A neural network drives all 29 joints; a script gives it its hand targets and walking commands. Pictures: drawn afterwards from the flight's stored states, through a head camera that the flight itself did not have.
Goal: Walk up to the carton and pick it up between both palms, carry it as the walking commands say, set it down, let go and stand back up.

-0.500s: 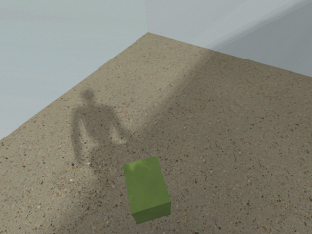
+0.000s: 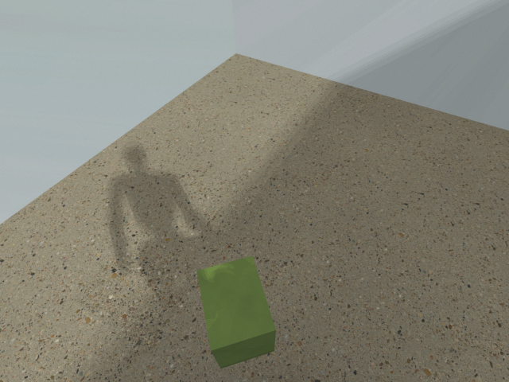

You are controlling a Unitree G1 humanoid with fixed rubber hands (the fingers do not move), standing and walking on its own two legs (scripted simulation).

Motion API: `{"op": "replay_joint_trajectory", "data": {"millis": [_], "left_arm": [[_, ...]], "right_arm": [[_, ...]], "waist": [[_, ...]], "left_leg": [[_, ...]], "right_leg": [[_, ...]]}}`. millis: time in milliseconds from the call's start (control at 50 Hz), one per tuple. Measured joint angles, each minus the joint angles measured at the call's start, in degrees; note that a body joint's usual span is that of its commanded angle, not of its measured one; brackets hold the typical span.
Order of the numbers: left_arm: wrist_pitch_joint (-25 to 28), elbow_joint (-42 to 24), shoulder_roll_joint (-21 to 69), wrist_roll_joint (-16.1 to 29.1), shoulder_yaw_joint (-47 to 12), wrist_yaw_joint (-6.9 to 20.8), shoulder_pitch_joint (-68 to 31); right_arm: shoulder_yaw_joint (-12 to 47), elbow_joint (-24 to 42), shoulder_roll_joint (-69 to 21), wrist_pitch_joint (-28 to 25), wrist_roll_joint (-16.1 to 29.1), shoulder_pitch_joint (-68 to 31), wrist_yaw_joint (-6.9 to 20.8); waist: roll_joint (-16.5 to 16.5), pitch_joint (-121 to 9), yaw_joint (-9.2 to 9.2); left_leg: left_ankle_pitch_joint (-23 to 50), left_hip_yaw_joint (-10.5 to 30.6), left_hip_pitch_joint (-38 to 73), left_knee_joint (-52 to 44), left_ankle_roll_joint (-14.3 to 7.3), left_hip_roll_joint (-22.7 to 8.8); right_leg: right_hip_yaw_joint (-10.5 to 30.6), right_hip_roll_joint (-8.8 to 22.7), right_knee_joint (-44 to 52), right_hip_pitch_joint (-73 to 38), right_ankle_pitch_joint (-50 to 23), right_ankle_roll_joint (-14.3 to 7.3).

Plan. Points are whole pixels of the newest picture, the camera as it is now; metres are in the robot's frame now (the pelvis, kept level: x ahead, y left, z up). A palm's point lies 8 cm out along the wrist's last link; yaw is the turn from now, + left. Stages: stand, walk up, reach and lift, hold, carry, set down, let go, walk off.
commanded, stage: walk up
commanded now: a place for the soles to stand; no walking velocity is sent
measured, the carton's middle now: (236, 312) +0.44 +0.09 -0.64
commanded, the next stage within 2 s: reach and lift in 0.42 s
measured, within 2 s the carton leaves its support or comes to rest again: neither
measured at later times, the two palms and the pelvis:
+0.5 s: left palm out of the picture +0.10 +0.25 -0.12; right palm out of the picture +0.06 -0.27 -0.13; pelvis -0.02 +0.00 -0.01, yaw +6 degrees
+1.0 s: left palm out of the picture +0.13 +0.27 -0.13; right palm (387, 368) +0.16 -0.21 -0.15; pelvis -0.06 +0.00 -0.05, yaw +12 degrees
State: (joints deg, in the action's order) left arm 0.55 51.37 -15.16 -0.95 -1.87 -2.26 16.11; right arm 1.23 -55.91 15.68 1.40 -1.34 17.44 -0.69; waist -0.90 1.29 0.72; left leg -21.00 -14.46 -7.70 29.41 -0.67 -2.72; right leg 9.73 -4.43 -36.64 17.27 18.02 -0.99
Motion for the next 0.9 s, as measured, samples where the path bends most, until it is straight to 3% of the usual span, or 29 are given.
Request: {"op": "replay_joint_trajectory", "data": {"millis": [120,420,480,540,640,760,900], "left_arm": [[0.12,0.03,0.72,-0.29,-0.27,0.11,-0.84],[0.08,1.5,0.92,-0.27,-0.51,0.24,-1.42],[-7.67,-8.45,0.86,-0.58,0.7,1.39,-5.78],[-16.5,-15.31,0.77,-1.78,2.83,3.34,-14.01],[-25.34,-21.47,-1.13,-2.72,2.06,6.18,-15.24],[-23.48,-24.5,-2.29,-2.62,1.93,8.19,-12.01],[-20.34,-23.73,-0.21,-2.46,3.93,6.59,-16.46]], "right_arm": [[-0.13,-0.31,0.06,0.88,0.24,0.36,0.14],[-0.02,-1.31,-0.25,0.57,0.04,1.33,0.03],[-1.76,10.74,0.61,7.4,3.06,-0.84,-0.28],[-3.23,20.26,2.87,15.13,3.87,-9.39,-0.5],[-8.29,23.89,1.57,24.03,1.55,-17.84,0.65],[-9.66,23.76,-4.69,21.72,1.18,-14.64,0.76],[-9.22,26.24,-6.03,18.16,0.81,-14.51,1.53]], "waist": [[0.77,0.34,0.1],[0.46,0.3,0.11],[1.88,0.35,2.29],[2.31,3.49,1.59],[1.75,5.32,1.49],[1.57,4.95,1.73],[2.63,3.54,2.07]], "left_leg": [[-1.18,0.25,-0.51,2.17,0.64,-1.21],[-0.33,-0.31,0.11,0.82,0.47,-0.83],[-1.97,4.78,-9.64,8.91,0.44,-0.96],[-1.46,7.99,-14.49,12.43,-0.07,0.17],[0.85,11.72,-15.8,10.37,0.03,1.81],[0.81,14.21,-19.38,12.06,0.17,2.03],[-2.98,13.51,-27.95,21.46,-0.43,1.98]], "right_leg": [[-0.95,-0.63,0.7,-0.73,0.18,-0.72],[-0.38,-0.46,1.04,-0.76,-0.33,-0.57],[-4.95,0.57,-2.68,5.31,0.84,-0.42],[-8.04,2.09,-5.38,8.57,1.33,-0.32],[-11.64,3.85,-2.49,7.91,-0.18,-0.43],[-14.14,4.14,-2.55,9.87,-0.14,-0.53],[-13.44,4.43,-11.67,18.62,3.09,0.01]]}}
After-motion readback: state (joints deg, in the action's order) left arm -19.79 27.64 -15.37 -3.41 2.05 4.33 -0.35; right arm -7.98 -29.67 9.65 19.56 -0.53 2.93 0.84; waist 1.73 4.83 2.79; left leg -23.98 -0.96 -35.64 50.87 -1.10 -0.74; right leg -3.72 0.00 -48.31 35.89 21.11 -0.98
